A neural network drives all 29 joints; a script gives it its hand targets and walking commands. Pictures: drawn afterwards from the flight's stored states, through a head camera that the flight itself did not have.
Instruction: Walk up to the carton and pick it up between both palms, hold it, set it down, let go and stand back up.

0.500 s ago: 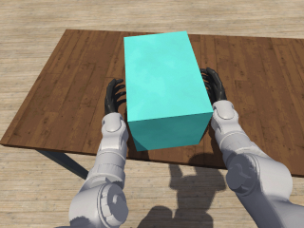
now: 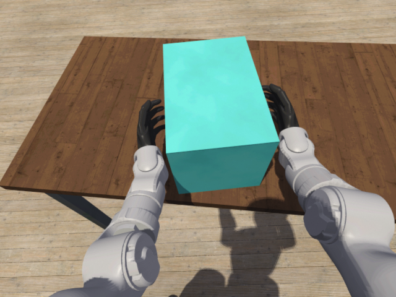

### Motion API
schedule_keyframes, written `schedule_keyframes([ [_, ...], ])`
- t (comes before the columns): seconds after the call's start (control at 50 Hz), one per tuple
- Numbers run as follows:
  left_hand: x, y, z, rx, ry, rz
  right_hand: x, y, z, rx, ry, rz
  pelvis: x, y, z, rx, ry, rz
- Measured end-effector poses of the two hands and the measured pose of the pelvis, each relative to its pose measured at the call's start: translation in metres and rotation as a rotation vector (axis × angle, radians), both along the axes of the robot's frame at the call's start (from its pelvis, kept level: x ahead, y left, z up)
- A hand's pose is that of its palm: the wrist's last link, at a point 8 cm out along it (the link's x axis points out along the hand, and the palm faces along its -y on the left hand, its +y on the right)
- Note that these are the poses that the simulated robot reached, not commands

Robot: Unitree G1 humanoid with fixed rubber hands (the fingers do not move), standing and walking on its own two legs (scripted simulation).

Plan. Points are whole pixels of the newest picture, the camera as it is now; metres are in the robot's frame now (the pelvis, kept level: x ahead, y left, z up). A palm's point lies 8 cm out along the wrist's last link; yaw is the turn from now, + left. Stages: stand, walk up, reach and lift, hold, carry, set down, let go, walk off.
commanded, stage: reach and lift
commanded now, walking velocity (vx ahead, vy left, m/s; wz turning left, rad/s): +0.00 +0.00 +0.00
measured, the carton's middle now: (211, 115) +0.52 +0.05 +0.02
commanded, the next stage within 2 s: none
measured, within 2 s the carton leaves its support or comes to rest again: leaves its support in 0.64 s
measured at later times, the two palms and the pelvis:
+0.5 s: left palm (145, 149) +0.39 +0.17 +0.05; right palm (285, 129) +0.46 -0.10 +0.06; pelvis -0.01 +0.00 +0.00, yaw +1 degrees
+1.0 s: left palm (128, 121) +0.38 +0.17 +0.15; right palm (303, 114) +0.43 -0.10 +0.15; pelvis -0.02 +0.00 +0.01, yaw +3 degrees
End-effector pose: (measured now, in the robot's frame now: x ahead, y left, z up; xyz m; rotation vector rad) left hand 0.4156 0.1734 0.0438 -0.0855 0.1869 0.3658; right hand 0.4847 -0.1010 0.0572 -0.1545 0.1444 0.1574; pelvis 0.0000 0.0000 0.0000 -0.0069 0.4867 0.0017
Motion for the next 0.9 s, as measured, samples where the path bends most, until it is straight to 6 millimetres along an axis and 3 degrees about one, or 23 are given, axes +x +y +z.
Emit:
schedule_keyframes([
  [0.32,-0.011,0.000,0.000,-0.012,0.003,0.007,-0.009,0.001,0.000,0.002,0.004,-0.002,-0.007,0.000,-0.003,-0.001,0.000,0.013],
  [0.66,-0.033,-0.002,0.010,-0.024,0.054,-0.007,-0.036,-0.001,0.011,-0.008,0.072,-0.036,-0.018,0.002,-0.003,-0.001,-0.068,0.036],
  [0.76,-0.037,-0.003,0.024,-0.019,0.070,-0.020,-0.044,-0.003,0.021,0.004,0.090,-0.055,-0.018,0.003,-0.002,-0.002,-0.111,0.049],
  [0.9,-0.034,-0.003,0.068,0.016,0.020,-0.045,-0.049,-0.004,0.060,0.034,0.044,-0.083,-0.017,0.004,0.002,0.003,-0.196,0.060],
])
